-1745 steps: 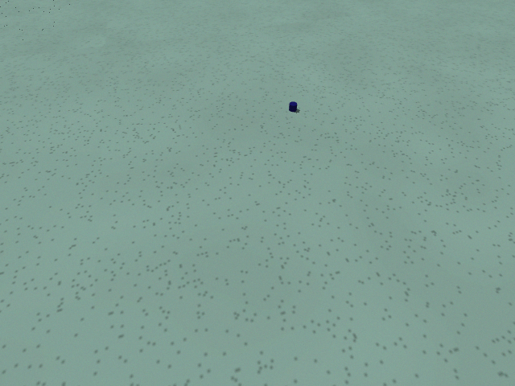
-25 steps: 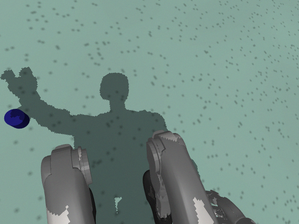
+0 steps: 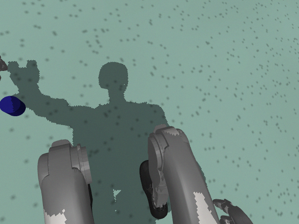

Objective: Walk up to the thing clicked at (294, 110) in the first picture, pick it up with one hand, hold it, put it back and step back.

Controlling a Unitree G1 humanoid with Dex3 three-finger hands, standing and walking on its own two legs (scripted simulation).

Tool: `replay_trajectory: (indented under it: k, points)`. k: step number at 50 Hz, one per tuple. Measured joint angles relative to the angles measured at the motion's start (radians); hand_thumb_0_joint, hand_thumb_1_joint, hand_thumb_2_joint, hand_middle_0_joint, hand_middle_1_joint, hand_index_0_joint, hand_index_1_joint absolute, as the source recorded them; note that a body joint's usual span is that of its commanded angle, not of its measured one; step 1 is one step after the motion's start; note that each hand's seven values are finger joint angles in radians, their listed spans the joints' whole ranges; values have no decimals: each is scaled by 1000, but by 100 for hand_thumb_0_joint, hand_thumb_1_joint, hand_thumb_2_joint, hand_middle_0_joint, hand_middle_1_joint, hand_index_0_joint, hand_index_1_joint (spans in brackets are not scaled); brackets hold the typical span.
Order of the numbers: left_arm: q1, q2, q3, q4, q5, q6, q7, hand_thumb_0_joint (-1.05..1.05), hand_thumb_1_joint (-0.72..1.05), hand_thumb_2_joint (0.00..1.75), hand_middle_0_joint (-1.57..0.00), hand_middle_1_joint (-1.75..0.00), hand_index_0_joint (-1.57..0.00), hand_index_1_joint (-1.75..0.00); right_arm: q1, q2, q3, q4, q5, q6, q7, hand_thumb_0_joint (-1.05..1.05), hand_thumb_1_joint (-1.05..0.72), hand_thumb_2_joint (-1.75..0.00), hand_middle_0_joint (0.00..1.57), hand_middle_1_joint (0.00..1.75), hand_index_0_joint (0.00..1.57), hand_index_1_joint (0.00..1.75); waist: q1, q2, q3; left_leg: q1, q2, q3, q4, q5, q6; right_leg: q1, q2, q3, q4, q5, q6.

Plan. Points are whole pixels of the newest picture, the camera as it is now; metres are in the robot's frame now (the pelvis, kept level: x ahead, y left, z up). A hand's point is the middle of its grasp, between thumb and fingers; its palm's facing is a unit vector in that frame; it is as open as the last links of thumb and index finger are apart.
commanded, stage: home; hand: left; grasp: from above
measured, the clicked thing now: (13, 106) +0.46 +0.34 -0.30
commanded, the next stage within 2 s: none
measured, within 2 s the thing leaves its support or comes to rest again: neither
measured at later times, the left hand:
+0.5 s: hand out of the picture +0.37 +0.32 -0.01, palm faces -0.34 -0.47 -0.81, open 9.7 cm
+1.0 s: hand out of the picture +0.25 +0.24 +0.21, palm faces +0.09 -0.93 -0.37, open 7.4 cm
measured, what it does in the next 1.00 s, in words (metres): rises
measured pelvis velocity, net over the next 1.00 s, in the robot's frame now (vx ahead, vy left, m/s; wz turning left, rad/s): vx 0.05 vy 0.00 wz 0.15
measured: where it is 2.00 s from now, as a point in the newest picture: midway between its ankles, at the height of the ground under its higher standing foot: (121, 208)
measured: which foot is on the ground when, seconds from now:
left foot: down 0.00-1.00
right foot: down 0.00-1.00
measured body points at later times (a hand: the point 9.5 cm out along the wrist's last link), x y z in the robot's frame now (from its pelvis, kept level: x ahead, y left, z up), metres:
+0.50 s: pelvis +0.01 +0.00 +0.11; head +0.20 +0.06 +0.51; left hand +0.38 +0.34 +0.04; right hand +0.14 -0.25 -0.02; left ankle +0.09 +0.13 -0.29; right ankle +0.11 -0.12 -0.29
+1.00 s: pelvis +0.05 +0.00 +0.29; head +0.14 +0.04 +0.73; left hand +0.24 +0.29 +0.23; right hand +0.27 -0.20 +0.21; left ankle +0.09 +0.13 -0.29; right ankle +0.11 -0.12 -0.29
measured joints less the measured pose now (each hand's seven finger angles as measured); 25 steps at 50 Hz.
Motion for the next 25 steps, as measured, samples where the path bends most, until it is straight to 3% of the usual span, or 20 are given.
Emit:
replay_trajectory:
  k: [7,9,12,16,22,25]
  points:
    - [20,-26,40,-56,8,47,45,0,-48,98,-11,-98,-11,-98,13,48,-12,12,-2,-16,8,1,-90,-89,20,30,20,30,2,27,-18,-22,-1,4,12,-12,5,-18,-1,4,11,-15,6]
    - [39,-44,49,-88,-14,71,40,0,-44,96,-13,-94,-13,-94,18,62,-20,12,5,-18,11,1,-90,-89,20,30,20,30,10,40,-33,-13,3,8,-1,-19,7,-12,0,8,-1,-19,9]
    - [78,-82,48,-150,-74,114,8,0,-35,94,-17,-85,-17,-85,30,79,-43,10,23,-17,16,1,-90,-89,20,30,21,30,29,59,-67,12,8,19,-35,-30,9,7,0,16,-30,-27,8]
    - [178,-146,33,-290,-194,172,-79,0,-18,90,-21,-71,-19,-71,47,86,-83,-3,57,-6,19,1,-90,-89,20,30,21,30,66,87,-116,75,12,39,-108,-41,12,63,-5,31,-95,-39,5]
    - [409,-243,1,-571,-458,266,-220,0,19,89,-22,-53,-21,-54,45,63,-116,-29,107,14,0,1,-90,-89,20,30,21,30,125,99,-172,223,24,68,-256,-43,18,196,-5,53,-234,-33,3]
    - [520,-282,-8,-702,-572,297,-272,0,40,90,-22,-46,-21,-47,34,51,-132,-47,126,12,-18,1,-90,-89,20,30,21,30,148,89,-186,301,26,74,-330,-35,17,271,-7,56,-307,-23,-1]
